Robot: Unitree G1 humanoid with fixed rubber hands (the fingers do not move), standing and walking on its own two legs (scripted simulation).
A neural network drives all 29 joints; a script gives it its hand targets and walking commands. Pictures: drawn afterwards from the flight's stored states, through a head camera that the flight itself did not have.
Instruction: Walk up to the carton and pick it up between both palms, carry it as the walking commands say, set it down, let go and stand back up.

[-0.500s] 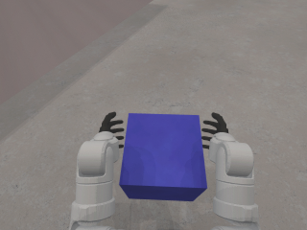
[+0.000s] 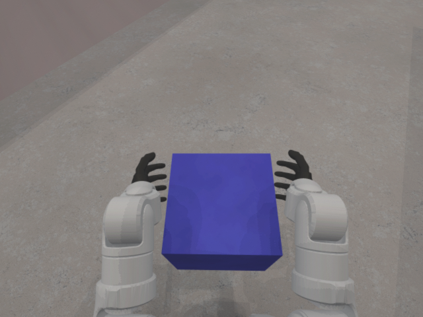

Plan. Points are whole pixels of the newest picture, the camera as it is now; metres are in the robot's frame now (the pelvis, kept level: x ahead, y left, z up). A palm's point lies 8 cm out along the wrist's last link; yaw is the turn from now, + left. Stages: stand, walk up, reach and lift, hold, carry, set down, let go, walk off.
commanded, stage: carry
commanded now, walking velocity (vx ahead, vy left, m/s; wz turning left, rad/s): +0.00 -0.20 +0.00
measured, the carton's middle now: (220, 215) +0.31 -0.01 -0.03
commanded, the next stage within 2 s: none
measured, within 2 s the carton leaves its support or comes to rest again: neither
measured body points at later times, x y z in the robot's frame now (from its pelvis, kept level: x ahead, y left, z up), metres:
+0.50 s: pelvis -0.04 -0.10 -0.01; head -0.04 -0.09 +0.44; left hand +0.25 +0.06 +0.08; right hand +0.28 -0.22 +0.09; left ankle -0.02 +0.04 -0.73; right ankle +0.03 -0.12 -0.73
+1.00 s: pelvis -0.06 -0.23 +0.00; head -0.04 -0.24 +0.45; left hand +0.24 -0.09 +0.09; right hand +0.25 -0.37 +0.09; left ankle -0.10 -0.06 -0.67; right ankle -0.03 -0.30 -0.73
